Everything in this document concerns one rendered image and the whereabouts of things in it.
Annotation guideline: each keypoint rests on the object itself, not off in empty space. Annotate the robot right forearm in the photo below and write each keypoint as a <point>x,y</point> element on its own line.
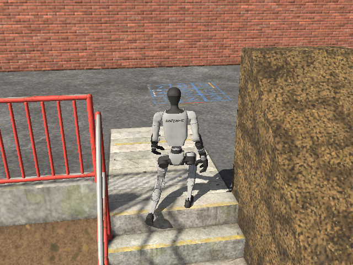
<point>200,149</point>

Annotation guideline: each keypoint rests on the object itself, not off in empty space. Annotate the left robot upper arm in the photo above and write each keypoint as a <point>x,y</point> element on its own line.
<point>156,126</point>

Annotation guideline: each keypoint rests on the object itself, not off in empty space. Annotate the robot left forearm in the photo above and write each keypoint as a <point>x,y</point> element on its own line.
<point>153,143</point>

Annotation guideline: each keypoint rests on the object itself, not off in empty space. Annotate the robot torso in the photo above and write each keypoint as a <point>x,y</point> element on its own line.
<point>175,128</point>

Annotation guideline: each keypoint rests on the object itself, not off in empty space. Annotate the right robot upper arm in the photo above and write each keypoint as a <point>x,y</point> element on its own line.
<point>194,125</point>

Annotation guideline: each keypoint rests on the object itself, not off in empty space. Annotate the right robot foot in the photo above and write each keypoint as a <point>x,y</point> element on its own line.
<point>188,203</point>

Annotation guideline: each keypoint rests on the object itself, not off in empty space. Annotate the robot right hand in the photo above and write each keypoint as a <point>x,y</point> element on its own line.
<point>204,165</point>

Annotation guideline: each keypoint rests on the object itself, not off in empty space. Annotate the robot left hand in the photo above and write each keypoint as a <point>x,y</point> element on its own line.
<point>156,152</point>

